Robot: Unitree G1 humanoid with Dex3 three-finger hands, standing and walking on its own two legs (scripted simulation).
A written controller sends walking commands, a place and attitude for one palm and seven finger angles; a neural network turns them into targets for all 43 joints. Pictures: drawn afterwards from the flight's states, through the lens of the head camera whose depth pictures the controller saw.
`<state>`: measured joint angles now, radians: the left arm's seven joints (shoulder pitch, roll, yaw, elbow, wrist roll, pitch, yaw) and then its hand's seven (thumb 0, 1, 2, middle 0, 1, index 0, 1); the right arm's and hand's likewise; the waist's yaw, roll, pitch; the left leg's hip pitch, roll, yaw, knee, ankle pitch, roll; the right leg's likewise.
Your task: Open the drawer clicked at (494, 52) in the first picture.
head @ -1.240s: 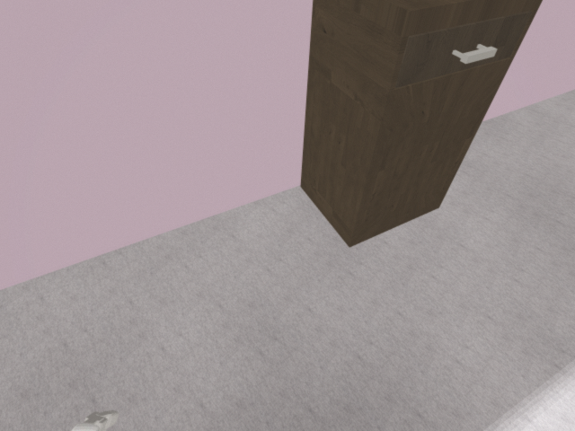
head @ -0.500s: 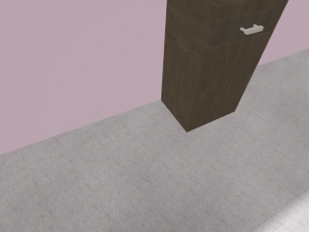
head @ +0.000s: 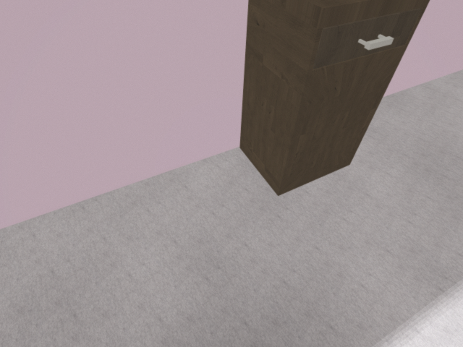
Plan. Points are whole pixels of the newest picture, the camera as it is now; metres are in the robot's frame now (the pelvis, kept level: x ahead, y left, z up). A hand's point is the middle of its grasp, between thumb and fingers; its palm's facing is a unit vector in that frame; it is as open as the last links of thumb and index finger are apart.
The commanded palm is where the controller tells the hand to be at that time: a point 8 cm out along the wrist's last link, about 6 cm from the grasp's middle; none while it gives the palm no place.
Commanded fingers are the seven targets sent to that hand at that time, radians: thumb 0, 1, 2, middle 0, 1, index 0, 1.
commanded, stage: look at it before walking up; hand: left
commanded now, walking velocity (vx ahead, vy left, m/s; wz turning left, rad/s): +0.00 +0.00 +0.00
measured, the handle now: (375, 40) +1.14 -0.48 +0.05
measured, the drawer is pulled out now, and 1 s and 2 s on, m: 0.00 0.00 0.00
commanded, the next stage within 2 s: walk around to get in front in 0.20 s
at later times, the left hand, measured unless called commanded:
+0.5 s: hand out of the picture +0.07 +0.23 -0.17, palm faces -0.07 -0.95 -0.32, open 7.4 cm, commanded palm none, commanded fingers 0.00 0.90 0.90 -0.20 -0.30 -0.20 -0.30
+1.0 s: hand out of the picture +0.06 +0.13 -0.16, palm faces -0.26 -0.93 -0.25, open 7.4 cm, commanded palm none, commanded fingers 0.00 0.90 0.90 -0.20 -0.30 -0.20 -0.30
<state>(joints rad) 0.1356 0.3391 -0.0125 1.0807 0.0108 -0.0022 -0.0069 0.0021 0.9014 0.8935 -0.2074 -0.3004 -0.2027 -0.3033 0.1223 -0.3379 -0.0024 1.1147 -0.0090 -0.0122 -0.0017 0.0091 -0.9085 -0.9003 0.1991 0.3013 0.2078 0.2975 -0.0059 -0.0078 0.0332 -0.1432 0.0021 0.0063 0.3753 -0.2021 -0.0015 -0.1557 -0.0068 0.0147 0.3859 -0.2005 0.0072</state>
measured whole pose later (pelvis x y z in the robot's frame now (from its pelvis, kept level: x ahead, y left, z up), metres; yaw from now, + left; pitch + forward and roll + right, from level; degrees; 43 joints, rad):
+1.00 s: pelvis -0.03 -0.05 +0.00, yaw -19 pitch +1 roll +2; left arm 0.28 0.18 0.04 0.94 0.01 0.03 0.00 0.00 0.90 0.89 -0.21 -0.30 -0.20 -0.30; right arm 0.13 -0.26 -0.07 0.97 -0.02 0.06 -0.03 0.01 -0.91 -0.90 0.20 0.30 0.20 0.30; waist 0.03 0.01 0.06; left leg -0.49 0.05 -0.03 1.10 -0.32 -0.08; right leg -0.29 0.10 0.08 0.44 -0.16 -0.09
